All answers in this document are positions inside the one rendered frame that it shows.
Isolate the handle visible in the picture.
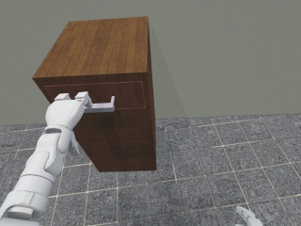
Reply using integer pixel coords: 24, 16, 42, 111
84, 96, 115, 113

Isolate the left robot hand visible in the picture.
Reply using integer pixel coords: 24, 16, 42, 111
45, 91, 93, 156

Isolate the cabinet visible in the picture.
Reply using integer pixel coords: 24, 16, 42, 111
32, 16, 157, 172

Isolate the right robot hand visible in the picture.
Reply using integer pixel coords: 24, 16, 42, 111
235, 206, 263, 226

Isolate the drawer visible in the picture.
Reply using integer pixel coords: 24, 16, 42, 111
45, 81, 145, 109

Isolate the left robot forearm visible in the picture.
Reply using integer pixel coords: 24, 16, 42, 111
0, 124, 72, 221

